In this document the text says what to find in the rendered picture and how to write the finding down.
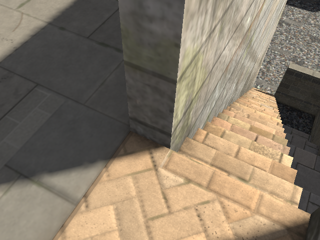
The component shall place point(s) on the stairs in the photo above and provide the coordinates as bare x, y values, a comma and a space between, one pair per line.
247, 142

